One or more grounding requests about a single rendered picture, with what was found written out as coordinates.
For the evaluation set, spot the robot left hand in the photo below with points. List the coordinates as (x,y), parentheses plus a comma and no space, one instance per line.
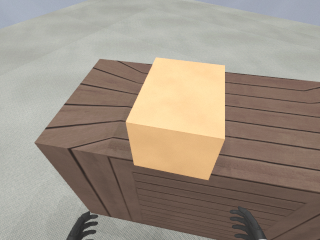
(77,232)

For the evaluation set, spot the carton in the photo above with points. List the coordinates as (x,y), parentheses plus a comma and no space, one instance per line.
(177,123)

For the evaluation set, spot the robot right hand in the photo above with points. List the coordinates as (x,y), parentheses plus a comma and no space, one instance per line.
(252,227)

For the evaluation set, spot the pedestal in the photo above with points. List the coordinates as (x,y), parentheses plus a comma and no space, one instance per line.
(268,164)

